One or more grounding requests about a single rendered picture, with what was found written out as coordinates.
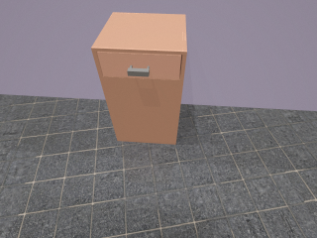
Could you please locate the handle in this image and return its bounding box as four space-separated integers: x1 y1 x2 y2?
127 65 150 77

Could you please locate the drawer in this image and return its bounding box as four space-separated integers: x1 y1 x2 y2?
97 52 181 79

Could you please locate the cabinet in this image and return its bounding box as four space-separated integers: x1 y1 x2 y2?
91 12 187 145

